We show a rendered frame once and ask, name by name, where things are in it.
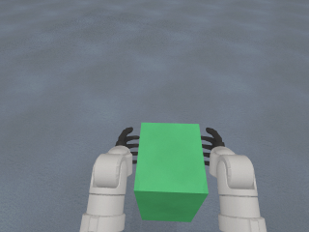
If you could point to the carton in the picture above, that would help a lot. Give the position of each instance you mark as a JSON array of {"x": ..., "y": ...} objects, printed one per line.
[{"x": 170, "y": 179}]

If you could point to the robot left hand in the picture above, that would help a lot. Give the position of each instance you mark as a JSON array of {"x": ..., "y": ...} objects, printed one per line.
[{"x": 123, "y": 139}]

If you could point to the left robot forearm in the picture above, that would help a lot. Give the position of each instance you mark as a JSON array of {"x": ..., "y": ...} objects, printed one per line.
[{"x": 105, "y": 209}]

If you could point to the right robot forearm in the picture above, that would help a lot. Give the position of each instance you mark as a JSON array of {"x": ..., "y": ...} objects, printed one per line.
[{"x": 237, "y": 189}]

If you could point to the robot right hand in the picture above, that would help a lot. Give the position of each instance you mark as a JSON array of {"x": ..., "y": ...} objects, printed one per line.
[{"x": 216, "y": 141}]

